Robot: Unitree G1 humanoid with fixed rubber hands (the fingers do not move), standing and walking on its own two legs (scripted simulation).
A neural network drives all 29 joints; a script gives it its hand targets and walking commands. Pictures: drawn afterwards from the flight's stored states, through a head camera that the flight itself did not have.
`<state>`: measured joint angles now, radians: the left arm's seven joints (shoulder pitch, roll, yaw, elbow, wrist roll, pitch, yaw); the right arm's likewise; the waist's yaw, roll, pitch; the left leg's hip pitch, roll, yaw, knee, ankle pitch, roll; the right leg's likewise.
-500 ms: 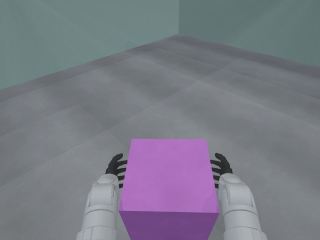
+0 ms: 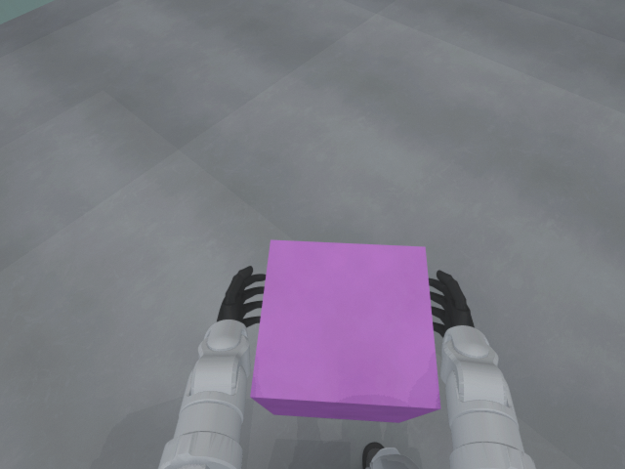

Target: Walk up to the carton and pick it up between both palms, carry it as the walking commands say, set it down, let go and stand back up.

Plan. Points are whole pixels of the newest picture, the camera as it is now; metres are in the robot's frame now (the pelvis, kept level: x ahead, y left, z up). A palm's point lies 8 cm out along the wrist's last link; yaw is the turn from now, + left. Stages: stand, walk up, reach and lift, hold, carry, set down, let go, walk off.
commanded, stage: set down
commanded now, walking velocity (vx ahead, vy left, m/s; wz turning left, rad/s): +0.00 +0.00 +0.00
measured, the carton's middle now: (341, 340) +0.32 -0.04 -0.12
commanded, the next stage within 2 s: none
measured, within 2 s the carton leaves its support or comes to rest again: neither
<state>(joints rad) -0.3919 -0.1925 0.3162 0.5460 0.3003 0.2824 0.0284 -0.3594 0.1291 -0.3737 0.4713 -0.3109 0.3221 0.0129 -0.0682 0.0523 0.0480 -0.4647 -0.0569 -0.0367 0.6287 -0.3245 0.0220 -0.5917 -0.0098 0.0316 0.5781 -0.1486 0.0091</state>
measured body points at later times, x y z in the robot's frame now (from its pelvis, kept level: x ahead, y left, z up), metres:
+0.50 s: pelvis -0.05 -0.02 -0.08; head +0.13 -0.06 +0.33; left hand +0.37 +0.11 -0.14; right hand +0.34 -0.19 -0.15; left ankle -0.01 +0.11 -0.72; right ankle +0.08 -0.13 -0.72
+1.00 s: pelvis -0.03 +0.00 -0.15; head +0.19 -0.01 +0.25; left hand +0.39 +0.10 -0.24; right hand +0.37 -0.20 -0.24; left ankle -0.01 +0.11 -0.72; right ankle +0.08 -0.13 -0.72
